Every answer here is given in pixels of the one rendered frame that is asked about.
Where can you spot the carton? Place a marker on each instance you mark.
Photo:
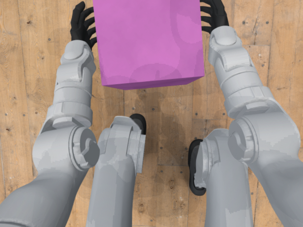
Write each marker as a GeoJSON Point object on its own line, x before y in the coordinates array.
{"type": "Point", "coordinates": [149, 43]}

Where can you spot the left robot hand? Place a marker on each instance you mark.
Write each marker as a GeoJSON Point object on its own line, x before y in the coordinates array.
{"type": "Point", "coordinates": [79, 26]}

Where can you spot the left robot upper arm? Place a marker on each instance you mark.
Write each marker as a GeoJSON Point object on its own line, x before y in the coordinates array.
{"type": "Point", "coordinates": [62, 158]}

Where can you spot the robot right thigh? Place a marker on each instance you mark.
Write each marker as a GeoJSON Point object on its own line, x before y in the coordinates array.
{"type": "Point", "coordinates": [228, 200]}

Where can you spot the robot left forearm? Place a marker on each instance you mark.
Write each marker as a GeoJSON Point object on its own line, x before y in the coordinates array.
{"type": "Point", "coordinates": [73, 89]}

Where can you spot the right robot hand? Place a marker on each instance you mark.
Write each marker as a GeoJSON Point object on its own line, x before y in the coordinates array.
{"type": "Point", "coordinates": [218, 16]}

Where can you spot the robot left foot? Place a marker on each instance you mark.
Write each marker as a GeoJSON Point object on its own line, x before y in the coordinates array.
{"type": "Point", "coordinates": [140, 121]}

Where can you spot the right robot upper arm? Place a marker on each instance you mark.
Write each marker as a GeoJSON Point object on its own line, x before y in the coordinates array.
{"type": "Point", "coordinates": [269, 144]}

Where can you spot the robot right forearm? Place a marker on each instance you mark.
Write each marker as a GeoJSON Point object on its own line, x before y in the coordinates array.
{"type": "Point", "coordinates": [238, 78]}

